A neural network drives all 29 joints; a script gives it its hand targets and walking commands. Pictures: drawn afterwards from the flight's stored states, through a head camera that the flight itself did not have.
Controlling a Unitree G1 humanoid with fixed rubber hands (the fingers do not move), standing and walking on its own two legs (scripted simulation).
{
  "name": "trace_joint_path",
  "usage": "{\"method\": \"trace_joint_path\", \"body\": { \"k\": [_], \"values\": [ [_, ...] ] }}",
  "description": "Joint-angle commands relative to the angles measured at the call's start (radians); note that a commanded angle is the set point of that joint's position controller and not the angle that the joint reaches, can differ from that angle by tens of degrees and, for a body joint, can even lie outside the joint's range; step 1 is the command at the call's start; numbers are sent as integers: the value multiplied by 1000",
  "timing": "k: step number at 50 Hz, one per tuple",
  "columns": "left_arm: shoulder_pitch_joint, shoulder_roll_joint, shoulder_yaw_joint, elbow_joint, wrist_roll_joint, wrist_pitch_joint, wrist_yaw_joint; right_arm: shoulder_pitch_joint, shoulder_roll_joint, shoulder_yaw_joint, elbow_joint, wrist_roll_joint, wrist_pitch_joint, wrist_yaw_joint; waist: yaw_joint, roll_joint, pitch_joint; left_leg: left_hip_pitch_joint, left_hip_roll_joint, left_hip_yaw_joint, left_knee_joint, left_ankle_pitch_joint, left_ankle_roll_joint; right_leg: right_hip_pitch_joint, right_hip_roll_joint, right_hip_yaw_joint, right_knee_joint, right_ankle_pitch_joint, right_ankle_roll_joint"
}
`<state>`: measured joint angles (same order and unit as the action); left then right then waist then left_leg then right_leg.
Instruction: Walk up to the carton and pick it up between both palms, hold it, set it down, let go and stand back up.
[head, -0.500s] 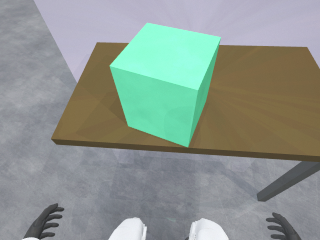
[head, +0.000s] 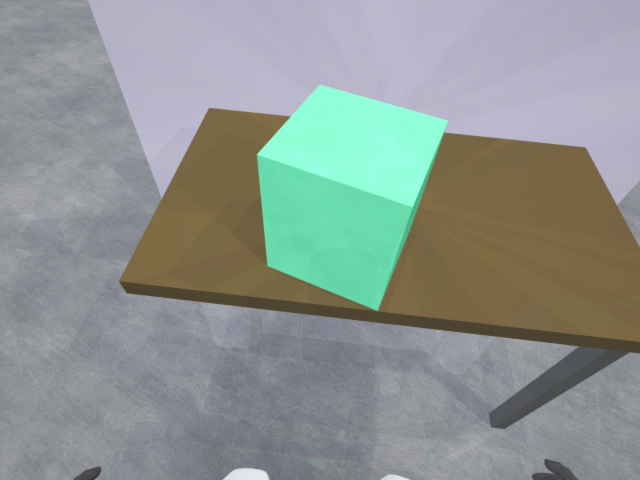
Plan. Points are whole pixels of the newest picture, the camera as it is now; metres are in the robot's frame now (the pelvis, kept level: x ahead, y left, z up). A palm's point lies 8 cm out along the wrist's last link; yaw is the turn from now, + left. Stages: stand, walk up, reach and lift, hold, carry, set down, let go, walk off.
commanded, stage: walk up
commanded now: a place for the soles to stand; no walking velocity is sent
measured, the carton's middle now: (349, 200) +0.51 -0.04 +0.02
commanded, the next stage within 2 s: none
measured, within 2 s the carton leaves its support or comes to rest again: neither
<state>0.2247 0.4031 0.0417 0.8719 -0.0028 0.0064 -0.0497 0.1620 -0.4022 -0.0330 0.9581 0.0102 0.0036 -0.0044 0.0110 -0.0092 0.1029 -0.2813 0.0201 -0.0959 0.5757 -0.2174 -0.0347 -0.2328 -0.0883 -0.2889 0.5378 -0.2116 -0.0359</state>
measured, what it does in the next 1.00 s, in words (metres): shifts its weight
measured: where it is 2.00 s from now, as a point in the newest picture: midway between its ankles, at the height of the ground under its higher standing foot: outside the picture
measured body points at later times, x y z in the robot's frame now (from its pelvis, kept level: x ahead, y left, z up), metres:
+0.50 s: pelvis +0.05 +0.01 +0.01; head +0.08 +0.01 +0.46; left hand +0.14 +0.31 -0.11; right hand +0.13 -0.29 -0.12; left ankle +0.06 +0.14 -0.73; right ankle +0.05 -0.10 -0.73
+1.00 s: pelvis +0.09 +0.02 +0.00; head +0.13 +0.03 +0.45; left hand +0.16 +0.33 -0.13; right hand +0.21 -0.28 -0.12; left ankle +0.06 +0.14 -0.73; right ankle +0.05 -0.10 -0.73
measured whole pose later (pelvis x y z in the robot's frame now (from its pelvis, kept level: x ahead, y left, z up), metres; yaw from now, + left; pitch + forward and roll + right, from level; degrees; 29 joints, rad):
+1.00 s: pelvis +0.09 +0.02 +0.00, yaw +2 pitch -2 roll +0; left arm 0.13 0.35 0.07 0.98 0.00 0.04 -0.02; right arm 0.09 -0.36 -0.04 1.01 0.01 0.01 -0.04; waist 0.03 -0.01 0.11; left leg -0.20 -0.05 -0.11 0.59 -0.36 0.01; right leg -0.14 -0.16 -0.30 0.57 -0.36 0.04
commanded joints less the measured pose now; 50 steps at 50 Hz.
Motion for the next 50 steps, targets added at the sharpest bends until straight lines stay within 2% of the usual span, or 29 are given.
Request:
{"method": "trace_joint_path", "body": {
  "k": [1, 3, 4, 5, 6, 8, 10, 12, 14, 15, 18, 21, 24, 25, 26, 28, 29, 30, 31, 34, 35, 37, 39, 42, 44, 45, 48, 49, 50],
  "values": [
    [-52, 258, 78, -52, 8, -12, 7, -45, -257, -74, -67, -3, -5, -13, -5, 12, -56, -101, -5, -23, -68, -289, 71, -10, -205, 314, -337, -648, -30],
    [-98, 225, 70, -47, 7, -18, 8, -20, -198, -58, -58, -5, -13, -3, -17, -37, -34, -41, 12, -15, -64, -108, 70, -12, -225, 292, -344, -521, -43],
    [-95, 201, 62, -37, 8, -20, 7, -2, -214, -63, -62, -8, -21, -7, -20, -5, -24, 10, 20, -7, -92, -35, 68, -45, -211, 253, -329, -437, -30],
    [-75, 201, 51, -45, -2, -25, 9, -9, -221, -66, -53, -9, -26, -9, -13, 57, -48, -24, 44, -76, -183, -16, 79, 33, -168, 211, -259, -335, -20],
    [-96, 189, 50, -24, 1, -18, 9, 12, -215, -58, -32, -3, -35, -7, -11, 64, -80, -84, 79, -148, -249, -69, 92, 130, -107, 164, -186, -260, 0],
    [-88, 199, 62, -29, -4, -15, 11, -45, -232, -49, -32, 0, -44, -15, 10, 26, -70, -183, 89, -222, -297, -224, 106, 179, -63, 181, -178, -287, 9],
    [-82, 200, 56, -22, -7, -8, 8, -44, -232, -56, -28, 6, -40, -21, 8, 31, -49, -185, 62, -188, -286, -279, 96, 158, -89, 204, -193, -345, -2],
    [-91, 186, 57, -4, -9, -19, 11, -15, -222, -59, -17, -13, -42, -17, 16, 3, -53, -177, 45, -136, -236, -99, 79, 186, -128, 235, -224, -259, -17],
    [-88, 195, 56, 9, -2, -22, 16, -8, -209, -55, -4, 0, -45, -13, 2, -75, -103, -75, 22, -44, -176, 25, 68, 162, -168, 237, -286, -281, -24],
    [-94, 199, 52, 16, -6, -20, 23, 4, -210, -57, 7, 6, -44, -17, 6, -59, -94, -74, 8, -23, -132, 26, 66, 157, -180, 222, -299, -328, -39],
    [-120, 193, 57, 22, 0, -25, 22, -24, -174, -53, 0, 4, -47, -17, 6, -59, -92, -17, 37, -58, -160, 162, 66, 154, -195, 201, -275, -198, -37],
    [-133, 192, 57, 26, -11, -15, 27, -9, -199, -54, 34, 4, -49, -23, 4, 5, -120, -24, 47, -85, -154, 294, 72, 221, -120, 138, -190, -47, -17],
    [-99, 179, 63, 43, -12, -16, 30, -18, -183, -55, 13, -3, -43, -33, 18, 30, -205, 18, 59, -82, -144, 415, 83, 292, -124, 127, -125, 157, -20],
    [-131, 182, 66, 41, -6, -13, 31, -10, -172, -45, 32, 7, -39, -33, -6, 3, -218, 40, 61, -108, -145, 419, 94, 289, -123, 114, -110, 169, -14],
    [-133, 178, 72, 46, -7, -9, 32, -15, -170, -48, 38, 3, -42, -38, 8, 44, -176, 0, 50, -72, -160, 436, 81, 295, -121, 109, -109, 135, -10],
    [-118, 170, 68, 44, -13, -5, 29, -36, -190, -50, 20, 6, -36, -40, 11, 23, -219, 24, 50, -100, -107, 454, 100, 302, -115, 113, -90, 189, -24],
    [-109, 171, 70, 39, -8, 1, 35, -22, -204, -55, 11, -3, -32, -43, 4, 101, -163, 5, 48, -69, -97, 453, 100, 276, -122, 135, -89, 201, -28],
    [-96, 198, 73, 34, -15, -2, 33, -49, -199, -56, -1, 6, -34, -48, -1, 84, -224, 54, 60, -110, -93, 451, 106, 274, -110, 132, -78, 229, -20],
    [-139, 181, 71, 49, -8, 6, 38, -38, -196, -50, 22, 4, -24, -47, -2, 3, -183, 5, 46, -120, -79, 414, 110, 288, -112, 118, -80, 196, -31],
    [-105, 171, 74, 42, -10, 9, 40, -37, -203, -56, 17, 1, -11, -49, 11, 16, -183, 25, 42, -65, -62, 417, 84, 266, -140, 127, -97, 217, -47],
    [-99, 174, 76, 43, -4, 13, 39, -44, -182, -45, 14, 16, -10, -54, 3, 6, -170, 10, 36, -85, -44, 394, 106, 265, -132, 127, -97, 191, -39],
    [-136, 172, 71, 43, -1, 15, 40, -63, -176, -52, 4, -4, -2, -50, 2, -7, -93, -36, 23, -59, -39, 304, 74, 226, -165, 119, -93, 193, -53],
    [-122, 186, 76, 27, 4, 16, 40, -60, -199, -54, 6, -3, -7, -46, 0, 18, -112, -15, 29, -59, -52, 359, 86, 236, -155, 125, -63, 165, -55],
    [-129, 158, 66, 26, -1, 16, 39, -29, -222, -55, 4, 0, -13, -46, 0, 1, -150, -11, 61, -166, -110, 379, 115, 255, -108, 121, -25, 143, -26],
    [-96, 176, 69, 25, -3, 14, 40, -77, -243, -75, -13, -4, -13, -55, 2, 53, -187, 50, 51, -124, -63, 454, 130, 244, -119, 130, -17, 221, -23],
    [-110, 206, 75, 26, -4, 8, 41, -73, -232, -72, -15, 0, -15, -56, -4, 7, -195, 43, 56, -174, -42, 490, 135, 269, -114, 150, -8, 285, -25],
    [-111, 171, 69, 33, -2, 14, 42, -71, -215, -63, -12, 5, -16, -54, 2, 78, -177, 63, 68, -153, -87, 508, 137, 234, -108, 147, 19, 197, -20],
    [-107, 179, 72, 26, -5, 16, 42, -64, -206, -61, -28, -3, -15, -56, 6, 54, -173, 71, 67, -241, -110, 513, 127, 231, -69, 161, 47, 172, -12],
    [-102, 176, 73, 27, -6, 13, 42, -96, -238, -70, -33, -6, -17, -54, 15, 101, -128, 29, 86, -284, -138, 482, 140, 205, -59, 178, 34, 173, 2]
  ]
}}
